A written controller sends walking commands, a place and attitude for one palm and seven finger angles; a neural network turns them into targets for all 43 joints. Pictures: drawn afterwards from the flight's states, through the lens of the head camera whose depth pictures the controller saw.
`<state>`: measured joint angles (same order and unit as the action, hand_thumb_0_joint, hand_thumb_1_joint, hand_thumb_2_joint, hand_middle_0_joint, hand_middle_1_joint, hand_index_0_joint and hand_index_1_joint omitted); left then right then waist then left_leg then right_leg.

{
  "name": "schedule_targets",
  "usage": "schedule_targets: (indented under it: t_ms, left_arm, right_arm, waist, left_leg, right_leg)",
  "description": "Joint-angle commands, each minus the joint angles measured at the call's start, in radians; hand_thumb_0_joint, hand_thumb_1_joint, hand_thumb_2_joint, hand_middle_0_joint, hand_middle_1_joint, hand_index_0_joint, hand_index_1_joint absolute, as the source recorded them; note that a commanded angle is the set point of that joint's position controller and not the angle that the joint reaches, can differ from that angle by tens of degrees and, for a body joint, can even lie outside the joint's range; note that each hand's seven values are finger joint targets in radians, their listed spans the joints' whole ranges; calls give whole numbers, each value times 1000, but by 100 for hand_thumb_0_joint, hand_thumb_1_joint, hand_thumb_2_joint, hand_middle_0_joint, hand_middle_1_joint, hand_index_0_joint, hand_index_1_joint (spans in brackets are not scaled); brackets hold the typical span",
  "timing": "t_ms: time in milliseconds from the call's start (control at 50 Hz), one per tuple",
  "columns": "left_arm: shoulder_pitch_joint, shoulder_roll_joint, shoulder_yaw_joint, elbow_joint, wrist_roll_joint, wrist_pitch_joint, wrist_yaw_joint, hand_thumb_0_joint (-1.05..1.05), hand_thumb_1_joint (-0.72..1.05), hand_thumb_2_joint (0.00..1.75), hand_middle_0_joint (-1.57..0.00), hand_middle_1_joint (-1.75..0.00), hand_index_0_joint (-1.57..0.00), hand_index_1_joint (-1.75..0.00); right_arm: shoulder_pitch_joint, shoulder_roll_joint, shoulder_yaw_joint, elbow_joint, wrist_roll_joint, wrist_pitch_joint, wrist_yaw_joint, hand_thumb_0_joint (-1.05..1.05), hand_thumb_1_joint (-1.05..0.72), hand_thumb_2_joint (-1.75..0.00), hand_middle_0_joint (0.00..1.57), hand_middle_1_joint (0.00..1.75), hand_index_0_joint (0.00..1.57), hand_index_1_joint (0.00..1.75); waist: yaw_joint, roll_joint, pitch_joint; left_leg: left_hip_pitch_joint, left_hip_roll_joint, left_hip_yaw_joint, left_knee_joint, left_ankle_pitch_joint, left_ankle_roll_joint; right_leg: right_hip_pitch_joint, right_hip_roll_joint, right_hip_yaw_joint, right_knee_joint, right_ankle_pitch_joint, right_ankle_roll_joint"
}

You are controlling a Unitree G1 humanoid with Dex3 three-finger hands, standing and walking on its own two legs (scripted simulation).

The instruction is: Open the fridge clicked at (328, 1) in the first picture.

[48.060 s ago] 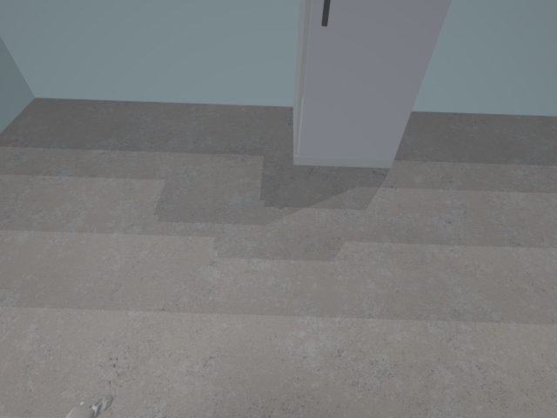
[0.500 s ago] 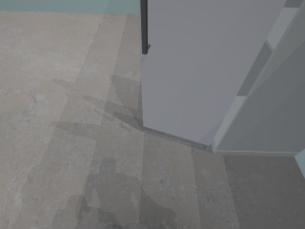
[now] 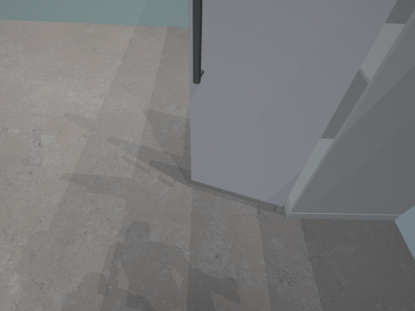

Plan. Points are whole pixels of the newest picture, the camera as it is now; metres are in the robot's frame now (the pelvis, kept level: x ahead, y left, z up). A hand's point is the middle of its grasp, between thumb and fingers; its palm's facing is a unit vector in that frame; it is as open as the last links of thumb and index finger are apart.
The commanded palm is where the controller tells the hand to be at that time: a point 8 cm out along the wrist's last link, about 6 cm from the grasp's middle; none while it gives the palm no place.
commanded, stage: look to check the result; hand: left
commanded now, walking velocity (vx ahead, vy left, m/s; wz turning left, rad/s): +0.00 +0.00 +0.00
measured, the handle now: (200, 1) +0.81 +0.07 +0.22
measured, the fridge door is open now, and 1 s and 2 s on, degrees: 72 72 72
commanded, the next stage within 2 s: stand and wait in 0.46 s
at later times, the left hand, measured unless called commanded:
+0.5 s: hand out of the picture +0.08 +0.25 -0.17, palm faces -0.03 -0.94 -0.33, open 7.4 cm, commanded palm none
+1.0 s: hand out of the picture +0.08 +0.24 -0.17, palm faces -0.05 -0.94 -0.32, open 7.4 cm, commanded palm none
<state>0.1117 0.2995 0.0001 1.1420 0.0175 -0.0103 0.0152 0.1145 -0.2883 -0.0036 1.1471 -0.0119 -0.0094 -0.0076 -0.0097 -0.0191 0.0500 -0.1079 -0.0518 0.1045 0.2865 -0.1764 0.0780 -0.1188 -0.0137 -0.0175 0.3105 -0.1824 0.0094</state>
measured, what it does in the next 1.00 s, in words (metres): stands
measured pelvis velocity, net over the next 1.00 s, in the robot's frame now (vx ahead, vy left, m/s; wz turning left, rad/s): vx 0.01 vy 0.00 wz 0.00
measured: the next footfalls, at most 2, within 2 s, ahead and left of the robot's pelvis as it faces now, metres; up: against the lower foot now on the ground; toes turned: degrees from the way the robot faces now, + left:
none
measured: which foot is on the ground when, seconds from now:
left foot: down 0.00-1.00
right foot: down 0.00-1.00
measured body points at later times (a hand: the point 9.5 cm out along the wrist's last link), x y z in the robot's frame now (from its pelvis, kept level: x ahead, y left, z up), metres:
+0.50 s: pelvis +0.01 +0.00 +0.00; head +0.03 +0.01 +0.45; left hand +0.08 +0.30 -0.14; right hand +0.08 -0.29 -0.13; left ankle -0.01 +0.06 -0.75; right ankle -0.01 -0.13 -0.75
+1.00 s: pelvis +0.01 +0.00 +0.00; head +0.04 +0.01 +0.45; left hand +0.08 +0.29 -0.14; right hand +0.07 -0.30 -0.13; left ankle -0.01 +0.06 -0.75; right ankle -0.01 -0.13 -0.75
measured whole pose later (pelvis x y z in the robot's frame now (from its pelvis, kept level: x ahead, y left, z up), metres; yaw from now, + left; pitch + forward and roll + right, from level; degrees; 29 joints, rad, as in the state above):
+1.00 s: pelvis +0.01 +0.00 +0.00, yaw +0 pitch -1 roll +0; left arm 0.10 0.34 0.00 1.15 0.01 -0.01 0.01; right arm 0.10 -0.32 0.00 1.15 -0.01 -0.01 0.00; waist -0.01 -0.02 0.06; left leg -0.07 -0.05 0.10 0.24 -0.17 0.07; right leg -0.08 -0.01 -0.02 0.26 -0.17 0.01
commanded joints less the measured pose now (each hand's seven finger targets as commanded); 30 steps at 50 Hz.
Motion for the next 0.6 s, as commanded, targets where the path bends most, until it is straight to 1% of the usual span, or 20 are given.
schedule_targets:
  t_ms: [0, 20, 40, 100, 120, 140, 160, 200, 220, 260, 280, 300, 320, 360, 380, 420, 500, 520, 560, 580]
  left_arm:
    - [-8, 192, 31, -51, 1, -20, 8, 0, 90, 90, -20, -30, -20, -30]
    - [-6, 198, 33, -51, 2, -22, 9, 0, 90, 90, -20, -30, -20, -30]
    - [-10, 195, 31, -48, 1, -20, 9, 0, 90, 90, -20, -30, -20, -30]
    - [-10, 202, 31, -44, 0, -17, 8, 0, 90, 90, -20, -30, -20, -30]
    - [-5, 207, 33, -45, 1, -18, 8, 0, 90, 90, -20, -30, -20, -30]
    - [-10, 208, 31, -43, 0, -17, 8, 0, 90, 90, -20, -30, -20, -30]
    - [-9, 209, 31, -42, 0, -16, 8, 0, 90, 90, -20, -30, -20, -30]
    - [-11, 213, 30, -40, 0, -16, 7, 0, 90, 90, -20, -30, -20, -30]
    - [-8, 219, 31, -42, 1, -17, 7, 0, 90, 90, -20, -30, -20, -30]
    - [-17, 219, 29, -40, 1, -15, 6, 0, 90, 90, -20, -30, -20, -30]
    - [-21, 222, 30, -40, 1, -15, 6, 0, 90, 90, -20, -30, -20, -30]
    - [-15, 224, 30, -40, 1, -17, 6, 0, 90, 90, -20, -30, -20, -30]
    - [-14, 227, 31, -42, 1, -18, 7, 0, 90, 90, -20, -30, -20, -30]
    - [-23, 228, 29, -41, 0, -17, 7, 0, 90, 90, -20, -30, -20, -30]
    - [-23, 229, 29, -42, 0, -18, 6, 0, 90, 90, -20, -30, -20, -30]
    - [-21, 232, 30, -46, 1, -20, 8, 0, 90, 90, -20, -30, -20, -30]
    - [-31, 232, 29, -46, 0, -18, 7, 0, 90, 90, -20, -30, -20, -30]
    - [-25, 234, 31, -48, 1, -19, 7, 0, 90, 90, -20, -30, -20, -30]
    - [-36, 236, 29, -48, 0, -18, 6, 0, 90, 90, -20, -30, -20, -30]
    - [-33, 234, 30, -48, 1, -18, 6, 0, 90, 90, -20, -30, -20, -30]
  right_arm:
    - [-15, -200, -38, -45, -3, -20, -19, 0, -90, -90, 20, 30, 20, 30]
    - [-8, -202, -38, -47, -1, -20, -19, 0, -90, -90, 20, 30, 20, 30]
    - [-13, -204, -39, -46, -1, -19, -20, 0, -90, -90, 20, 30, 20, 30]
    - [-18, -211, -40, -45, -1, -17, -20, 0, -90, -90, 20, 30, 20, 30]
    - [-13, -215, -40, -48, 0, -17, -20, 0, -90, -90, 20, 30, 20, 30]
    - [-20, -217, -39, -45, -1, -17, -20, 0, -90, -90, 20, 30, 20, 30]
    - [-20, -217, -39, -44, 0, -16, -20, 0, -90, -90, 20, 30, 20, 30]
    - [-22, -224, -40, -44, 0, -17, -20, 0, -90, -90, 20, 30, 20, 30]
    - [-27, -226, -40, -48, 2, -16, -18, 0, -90, -90, 20, 30, 20, 30]
    - [-29, -230, -39, -44, -1, -14, -18, 0, -90, -90, 20, 30, 20, 30]
    - [-29, -231, -40, -44, -1, -16, -17, 0, -90, -90, 20, 30, 20, 30]
    - [-31, -235, -39, -43, -1, -17, -17, 0, -90, -90, 20, 30, 20, 30]
    - [-31, -234, -40, -47, 1, -17, -17, 0, -90, -90, 20, 30, 20, 30]
    - [-33, -235, -40, -44, 0, -17, -16, 0, -90, -90, 20, 30, 20, 30]
    - [-35, -238, -39, -45, -1, -17, -16, 0, -90, -90, 20, 30, 20, 30]
    - [-31, -241, -40, -48, 1, -18, -16, 0, -90, -90, 20, 30, 20, 30]
    - [-37, -242, -39, -47, -1, -17, -16, 0, -90, -90, 20, 30, 20, 30]
    - [-34, -241, -40, -49, 0, -18, -15, 0, -90, -90, 20, 30, 20, 30]
    - [-40, -240, -37, -47, 0, -17, -14, 0, -90, -90, 20, 30, 20, 30]
    - [-36, -241, -38, -48, -2, -18, -15, 0, -90, -90, 20, 30, 20, 30]
  waist:
    - [-3, 43, -105]
    - [-2, 25, -114]
    - [-4, 36, -105]
    - [-3, 44, -89]
    - [-3, 27, -97]
    - [-2, 42, -87]
    - [-3, 30, -85]
    - [-3, 35, -89]
    - [-2, 18, -82]
    - [-4, 28, -65]
    - [-3, 30, -65]
    - [-2, 30, -81]
    - [-2, 16, -91]
    - [-3, 30, -80]
    - [-3, 24, -79]
    - [-3, 18, -97]
    - [-3, 32, -76]
    - [-1, 34, -91]
    - [-2, 41, -72]
    - [-2, 43, -81]
  left_leg:
    - [103, 196, -164, -27, 286, -36]
    - [107, 196, -166, -22, 309, -35]
    - [106, 197, -160, -25, 296, -37]
    - [103, 197, -165, -35, 275, -38]
    - [108, 199, -167, -32, 288, -37]
    - [106, 198, -163, -34, 283, -38]
    - [107, 199, -166, -39, 270, -38]
    - [111, 199, -167, -41, 269, -38]
    - [110, 198, -169, -40, 267, -36]
    - [98, 199, -170, -53, 226, -39]
    - [97, 198, -171, -55, 242, -39]
    - [107, 198, -168, -51, 247, -39]
    - [111, 198, -171, -48, 254, -36]
    - [106, 198, -169, -53, 256, -40]
    - [107, 198, -168, -52, 259, -40]
    - [113, 198, -168, -48, 281, -39]
    - [106, 198, -169, -57, 277, -44]
    - [112, 198, -167, -53, 284, -43]
    - [100, 198, -165, -61, 264, -45]
    - [104, 198, -167, -61, 270, -46]
  right_leg:
    - [-8, -112, 93, -28, 174, -53]
    - [1, -112, 94, -26, 197, -55]
    - [-4, -113, 90, -28, 186, -53]
    - [-7, -111, 91, -36, 158, -54]
    - [-3, -111, 91, -35, 168, -55]
    - [-7, -114, 89, -37, 164, -54]
    - [-9, -113, 89, -40, 154, -53]
    - [-6, -113, 90, -41, 151, -53]
    - [-10, -113, 93, -46, 155, -53]
    - [-16, -113, 95, -53, 125, -52]
    - [-11, -113, 96, -49, 135, -52]
    - [-5, -115, 96, -52, 141, -52]
    - [1, -115, 96, -52, 151, -54]
    - [-1, -116, 96, -52, 151, -52]
    - [1, -117, 97, -55, 159, -52]
    - [14, -118, 96, -50, 180, -53]
    - [8, -117, 94, -53, 165, -52]
    - [16, -118, 93, -53, 172, -53]
    - [11, -120, 92, -57, 159, -50]
    - [16, -118, 94, -55, 162, -52]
